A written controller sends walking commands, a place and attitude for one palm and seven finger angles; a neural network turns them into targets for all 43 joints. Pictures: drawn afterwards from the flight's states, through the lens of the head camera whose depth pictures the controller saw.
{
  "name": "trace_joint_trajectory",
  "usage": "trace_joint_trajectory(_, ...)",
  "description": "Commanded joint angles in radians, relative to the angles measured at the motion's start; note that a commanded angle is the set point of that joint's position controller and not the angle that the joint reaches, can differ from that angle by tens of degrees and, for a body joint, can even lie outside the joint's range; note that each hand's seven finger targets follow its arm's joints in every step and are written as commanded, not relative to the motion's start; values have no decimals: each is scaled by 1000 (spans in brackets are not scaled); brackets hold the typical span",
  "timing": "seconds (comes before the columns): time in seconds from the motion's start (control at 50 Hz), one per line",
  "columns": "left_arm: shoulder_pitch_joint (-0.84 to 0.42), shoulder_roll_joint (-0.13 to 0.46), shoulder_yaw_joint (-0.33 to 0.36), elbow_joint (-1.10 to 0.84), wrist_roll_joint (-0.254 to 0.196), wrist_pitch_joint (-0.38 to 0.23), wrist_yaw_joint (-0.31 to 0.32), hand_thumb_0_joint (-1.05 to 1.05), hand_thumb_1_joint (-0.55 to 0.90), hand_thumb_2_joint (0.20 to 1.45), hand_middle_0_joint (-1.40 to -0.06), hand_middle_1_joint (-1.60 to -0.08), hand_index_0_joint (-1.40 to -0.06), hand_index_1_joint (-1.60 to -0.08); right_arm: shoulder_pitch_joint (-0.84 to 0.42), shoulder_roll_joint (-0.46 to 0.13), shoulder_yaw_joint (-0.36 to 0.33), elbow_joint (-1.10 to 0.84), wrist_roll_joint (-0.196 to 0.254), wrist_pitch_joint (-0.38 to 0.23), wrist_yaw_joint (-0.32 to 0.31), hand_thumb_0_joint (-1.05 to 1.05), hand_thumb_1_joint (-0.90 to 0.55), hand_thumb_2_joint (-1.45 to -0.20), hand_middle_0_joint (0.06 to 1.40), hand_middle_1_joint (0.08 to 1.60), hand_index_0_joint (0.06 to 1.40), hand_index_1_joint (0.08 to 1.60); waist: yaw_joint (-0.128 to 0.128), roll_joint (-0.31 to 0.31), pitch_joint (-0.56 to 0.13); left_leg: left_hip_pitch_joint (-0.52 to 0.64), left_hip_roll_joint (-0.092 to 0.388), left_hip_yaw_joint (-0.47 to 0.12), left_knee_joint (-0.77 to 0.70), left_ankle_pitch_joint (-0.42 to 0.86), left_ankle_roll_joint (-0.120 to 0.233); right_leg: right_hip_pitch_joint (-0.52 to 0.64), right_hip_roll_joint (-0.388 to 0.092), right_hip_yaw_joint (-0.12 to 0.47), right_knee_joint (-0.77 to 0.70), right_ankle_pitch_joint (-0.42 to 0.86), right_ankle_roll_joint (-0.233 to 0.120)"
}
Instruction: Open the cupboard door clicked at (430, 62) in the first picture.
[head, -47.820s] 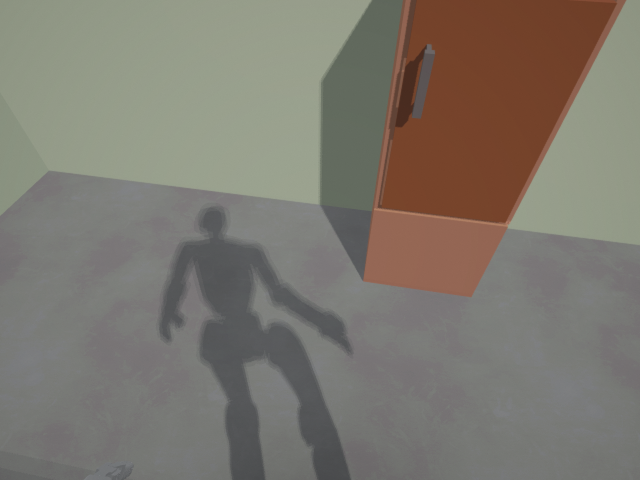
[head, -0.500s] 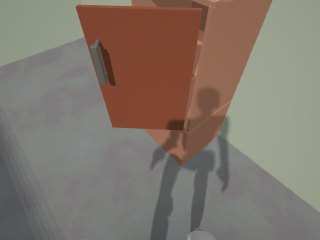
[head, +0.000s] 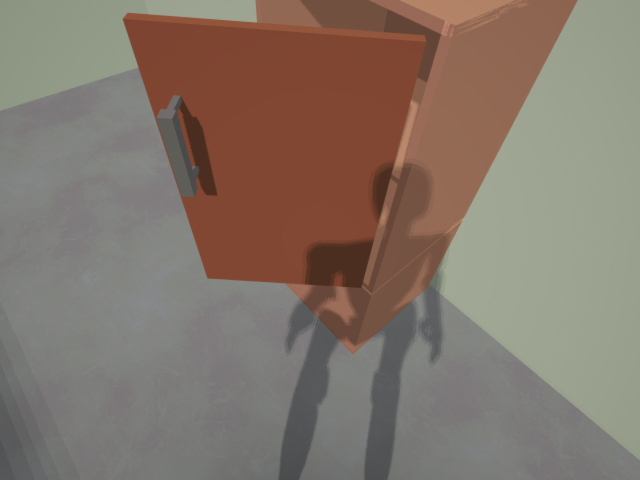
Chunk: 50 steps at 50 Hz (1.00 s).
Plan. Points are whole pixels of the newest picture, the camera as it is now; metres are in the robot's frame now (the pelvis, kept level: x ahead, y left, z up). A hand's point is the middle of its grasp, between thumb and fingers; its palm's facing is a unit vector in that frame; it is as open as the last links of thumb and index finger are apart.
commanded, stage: come to a stop and stand still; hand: left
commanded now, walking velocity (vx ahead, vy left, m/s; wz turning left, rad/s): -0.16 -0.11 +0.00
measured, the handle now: (182, 148) +0.54 +0.26 +0.08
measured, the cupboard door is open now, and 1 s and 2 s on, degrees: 46 46 46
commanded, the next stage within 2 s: look again from close up in 0.76 s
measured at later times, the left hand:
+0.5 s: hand out of the picture +0.00 +0.15 -0.17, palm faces +0.04 -0.98 -0.19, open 7.3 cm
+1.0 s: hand out of the picture -0.07 +0.14 -0.17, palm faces +0.00 -0.99 -0.17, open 7.3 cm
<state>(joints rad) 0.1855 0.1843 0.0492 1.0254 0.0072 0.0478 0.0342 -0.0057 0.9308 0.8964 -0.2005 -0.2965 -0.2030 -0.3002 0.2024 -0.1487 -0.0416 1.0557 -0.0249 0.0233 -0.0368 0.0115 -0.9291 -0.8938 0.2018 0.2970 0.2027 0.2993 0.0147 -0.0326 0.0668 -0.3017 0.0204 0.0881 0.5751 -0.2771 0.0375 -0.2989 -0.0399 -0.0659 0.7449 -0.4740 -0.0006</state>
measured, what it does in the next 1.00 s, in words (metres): steps on the spot: right foot, then left foot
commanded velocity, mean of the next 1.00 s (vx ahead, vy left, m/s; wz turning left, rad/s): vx -0.01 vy -0.01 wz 0.00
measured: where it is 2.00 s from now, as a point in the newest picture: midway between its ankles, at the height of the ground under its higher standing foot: outside the picture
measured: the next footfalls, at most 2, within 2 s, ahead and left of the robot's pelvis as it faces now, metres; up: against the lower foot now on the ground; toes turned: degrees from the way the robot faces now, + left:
right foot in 0.24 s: -0.02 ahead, -0.14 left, +0.00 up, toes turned -3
left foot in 0.46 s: -0.01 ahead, +0.08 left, +0.00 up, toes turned +2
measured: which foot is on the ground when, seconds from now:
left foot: down 0.00-0.24, up 0.26-0.44, down 0.46-1.00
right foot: up 0.00-0.22, down 0.24-1.00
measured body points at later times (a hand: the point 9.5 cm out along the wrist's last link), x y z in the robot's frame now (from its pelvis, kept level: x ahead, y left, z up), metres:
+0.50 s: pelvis -0.04 -0.03 +0.00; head -0.02 -0.03 +0.45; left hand +0.00 +0.20 -0.16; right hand -0.01 -0.27 -0.15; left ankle -0.05 +0.08 -0.73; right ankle -0.06 -0.13 -0.73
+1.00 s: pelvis -0.06 -0.02 +0.01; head -0.05 -0.02 +0.46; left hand -0.07 +0.19 -0.15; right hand -0.06 -0.24 -0.15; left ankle -0.05 +0.08 -0.73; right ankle -0.06 -0.13 -0.73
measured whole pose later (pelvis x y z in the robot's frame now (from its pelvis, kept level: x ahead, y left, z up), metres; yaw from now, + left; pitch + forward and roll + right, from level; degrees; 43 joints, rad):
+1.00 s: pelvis -0.06 -0.02 +0.01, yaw -1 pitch -2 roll -1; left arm 0.31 0.12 -0.02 1.12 0.01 -0.03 0.04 0.00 0.91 0.90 -0.20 -0.30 -0.20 -0.30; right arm 0.27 -0.16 -0.01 1.09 -0.01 -0.01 -0.02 0.01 -0.92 -0.89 0.20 0.30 0.20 0.30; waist -0.01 0.01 0.05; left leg -0.22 0.01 0.06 0.50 -0.26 0.03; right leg -0.19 0.00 -0.05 0.47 -0.26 -0.01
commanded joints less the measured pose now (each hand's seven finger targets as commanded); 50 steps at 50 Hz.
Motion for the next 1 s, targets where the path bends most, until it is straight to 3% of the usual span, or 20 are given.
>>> trace_joint_trajectory(0.0,33,55,13,-55,1,-7,2,0,900,900,-200,-300,-200,-300,65,-184,-31,-49,-8,-10,-22,0,-900,-900,200,300,200,300,-27,197,-84,157,314,-261,-179,791,177,-98,2,70,185,-112,5)
trace_joint_trajectory(0.08,28,55,11,-69,2,-12,-4,0,900,900,-200,-300,-200,-300,65,-226,-50,-61,-4,-5,-20,0,-900,-900,200,300,200,300,-47,169,-168,277,301,-224,-143,846,158,-87,18,38,73,-48,14)
trace_joint_trajectory(0.16,115,70,14,-56,7,-22,-5,0,900,900,-200,-300,-200,-300,24,-217,-53,-70,8,-1,-11,0,-900,-900,200,300,200,300,-11,144,-197,208,247,-183,-93,641,99,94,23,19,-243,202,8)
trace_joint_trajectory(0.18,135,90,16,-55,13,-29,-3,0,900,900,-200,-300,-200,-300,14,-201,-52,-76,15,0,-6,0,-900,-900,200,300,200,300,-1,79,-196,152,191,-151,-44,480,48,163,-11,59,-380,360,4)
trace_joint_trajectory(0.2,120,151,25,-59,23,-33,2,0,900,900,-200,-300,-200,-300,10,-149,-46,-90,22,3,1,0,-900,-900,200,300,200,300,-13,-118,-159,14,82,-62,31,192,-18,203,-152,232,-416,533,-41)
trace_joint_trajectory(0.22,86,185,24,-66,22,-37,1,0,900,900,-200,-300,-200,-300,-25,-114,-34,-107,21,13,11,0,-900,-900,200,300,200,300,-9,-231,-91,-54,-7,-33,120,-189,-57,129,-283,314,-442,620,-132)
trace_joint_trajectory(0.24,58,179,11,-70,22,-43,-3,0,900,900,-200,-300,-200,-300,-42,-116,-35,-102,20,25,17,0,-900,-900,200,300,200,300,-5,-162,-79,-23,-10,-77,232,-262,-59,33,-315,283,-464,521,-187)
trace_joint_trajectory(0.26,25,153,11,-78,23,-42,0,0,900,900,-200,-300,-200,-300,-52,-97,-34,-101,16,29,19,0,-900,-900,200,300,200,300,-23,-102,-55,-20,-6,-85,261,-233,-56,12,-266,245,-459,511,-189)
trace_joint_trajectory(0.3,4,135,3,-66,18,-47,1,0,900,900,-200,-300,-200,-300,-42,-99,-26,-70,14,29,16,0,-900,-900,200,300,200,300,-30,-163,-13,-47,3,-77,270,-186,-60,37,-215,206,-416,643,-174)
trace_joint_trajectory(0.38,35,131,0,-37,10,-56,2,0,900,900,-200,-300,-200,-300,12,-77,-11,-25,17,11,16,0,-900,-900,200,300,200,300,-33,-106,-25,61,3,-56,-21,-54,-64,94,-169,158,-358,621,-129)
trace_joint_trajectory(0.4,37,127,-2,-31,4,-57,1,0,900,900,-200,-300,-200,-300,42,-79,-8,-7,16,2,15,0,-900,-900,200,300,200,300,-41,-68,-44,129,10,-69,-129,59,-59,83,-156,158,-333,573,-102)
trace_joint_trajectory(0.44,78,86,-12,-21,-10,-57,-4,0,900,900,-200,-300,-200,-300,43,-131,-3,5,8,-24,6,0,-900,-900,200,300,200,300,-7,98,-87,173,130,-191,-184,335,-9,89,-69,109,-307,434,-31)
trace_joint_trajectory(0.5,65,81,-14,9,-3,-47,-3,0,900,900,-200,-300,-200,-300,15,-123,6,24,8,-26,0,0,-900,-900,200,300,200,300,2,153,-54,98,116,-176,-213,235,-7,156,-60,101,-354,358,-22)
trace_joint_trajectory(0.66,89,69,-23,49,-3,-55,-8,0,900,900,-200,-300,-200,-300,83,-97,15,56,12,-26,-1,0,-900,-900,200,300,200,300,-8,3,-17,112,83,-137,-255,91,-24,145,-65,117,-435,275,-30)
trace_joint_trajectory(0.82,135,49,-32,78,-3,-58,-4,0,900,900,-200,-300,-200,-300,110,-79,23,77,11,-27,-1,0,-900,-900,200,300,200,300,-11,15,32,116,72,-126,-268,69,-23,100,-67,130,-449,251,-29)
trace_joint_trajectory(0.84,224,71,-44,98,19,-93,38,0,900,900,-200,-300,-200,-300,17,-118,25,2,20,-54,15,0,-900,-900,200,300,200,300,27,57,33,66,79,-83,-51,175,-44,80,-120,166,-398,641,-14)
trace_joint_trajectory(0.86,197,114,-39,81,12,-107,34,0,900,900,-200,-300,-200,-300,36,-91,35,-38,21,-50,19,0,-900,-900,200,300,200,300,-28,47,2,81,61,-83,-85,138,-44,105,-154,166,-362,806,-35)
trace_joint_trajectory(0.88,190,90,-39,61,10,-108,28,0,900,900,-200,-300,-200,-300,120,-50,33,-20,12,-58,14,0,-900,-900,200,300,200,300,-40,55,-99,106,44,-92,-114,122,-27,176,-140,160,-305,818,-44)
trace_joint_trajectory(0.92,176,68,-45,56,2,-99,23,0,900,900,-200,-300,-200,-300,147,-82,29,-9,14,-58,7,0,-900,-900,200,300,200,300,-40,-3,-178,135,76,-116,-109,205,-14,185,-99,120,-295,601,-45)
trace_joint_trajectory(0.98,169,49,-46,47,7,-82,16,0,900,900,-200,-300,-200,-300,129,-93,29,-20,11,-57,7,0,-900,-900,200,300,200,300,-26,40,-58,82,88,-137,-146,193,-3,103,-63,111,-315,353,-39)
